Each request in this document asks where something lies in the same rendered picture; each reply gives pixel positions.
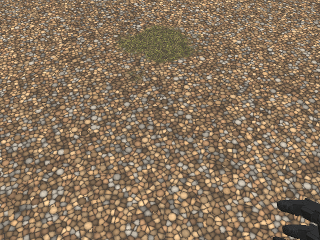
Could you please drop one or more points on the right robot hand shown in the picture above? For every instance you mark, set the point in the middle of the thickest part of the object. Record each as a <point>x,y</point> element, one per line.
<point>306,208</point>

